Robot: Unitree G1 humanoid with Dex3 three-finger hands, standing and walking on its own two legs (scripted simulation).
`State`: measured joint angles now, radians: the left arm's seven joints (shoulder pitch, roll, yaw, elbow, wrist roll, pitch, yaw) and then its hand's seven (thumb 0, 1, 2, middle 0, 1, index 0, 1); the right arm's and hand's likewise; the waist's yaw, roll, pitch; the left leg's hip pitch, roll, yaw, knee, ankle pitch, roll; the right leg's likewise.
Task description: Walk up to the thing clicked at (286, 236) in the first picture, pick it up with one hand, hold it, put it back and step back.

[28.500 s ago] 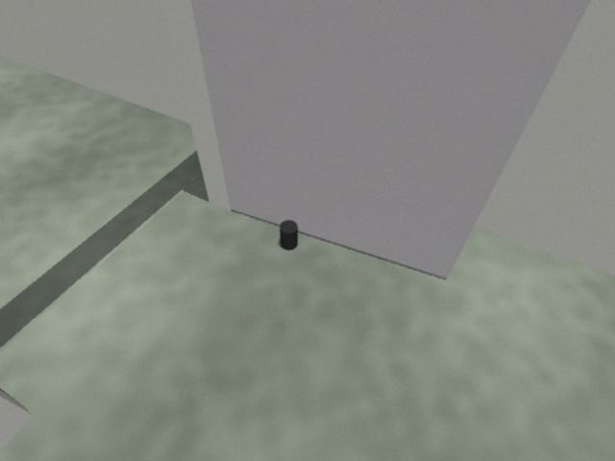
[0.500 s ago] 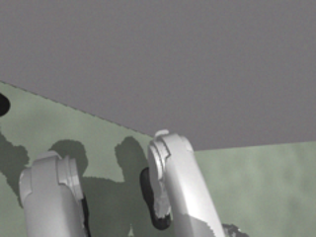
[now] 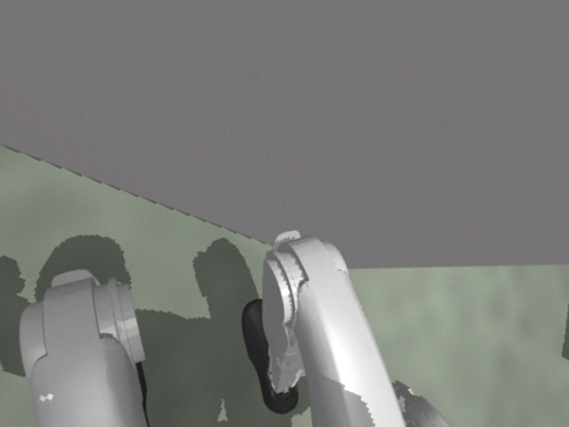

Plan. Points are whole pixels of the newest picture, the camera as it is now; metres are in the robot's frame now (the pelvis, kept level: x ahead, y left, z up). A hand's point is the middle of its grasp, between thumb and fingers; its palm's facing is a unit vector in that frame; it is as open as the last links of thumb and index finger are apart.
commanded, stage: rest palm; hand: left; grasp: from above
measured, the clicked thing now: out of the picture +0.46 +0.36 -0.26
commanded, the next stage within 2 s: close in 0.54 s
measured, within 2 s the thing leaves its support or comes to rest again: neither
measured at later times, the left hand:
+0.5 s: hand out of the picture +0.44 +0.36 -0.21, palm faces -0.44 -0.12 -0.89, open 13.6 cm
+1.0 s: hand out of the picture +0.44 +0.36 -0.23, palm faces -0.43 -0.11 -0.90, open 12.0 cm
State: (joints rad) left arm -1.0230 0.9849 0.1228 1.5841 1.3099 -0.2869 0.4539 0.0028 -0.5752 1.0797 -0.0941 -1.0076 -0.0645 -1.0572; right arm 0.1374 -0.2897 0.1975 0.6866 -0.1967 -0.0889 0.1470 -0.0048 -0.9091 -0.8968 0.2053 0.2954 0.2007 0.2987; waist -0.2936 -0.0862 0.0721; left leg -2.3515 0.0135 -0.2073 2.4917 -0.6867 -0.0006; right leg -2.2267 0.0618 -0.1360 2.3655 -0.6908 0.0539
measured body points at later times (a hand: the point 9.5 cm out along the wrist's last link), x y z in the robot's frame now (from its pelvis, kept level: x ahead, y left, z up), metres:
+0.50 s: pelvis +0.00 +0.00 -0.01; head +0.25 +0.12 +0.34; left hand +0.46 +0.36 -0.16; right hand +0.05 -0.25 -0.08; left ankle +0.07 +0.13 -0.28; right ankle +0.11 -0.12 -0.28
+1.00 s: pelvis +0.00 +0.00 -0.01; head +0.26 +0.13 +0.33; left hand +0.46 +0.36 -0.18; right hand +0.06 -0.25 -0.08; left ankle +0.07 +0.13 -0.28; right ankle +0.11 -0.12 -0.28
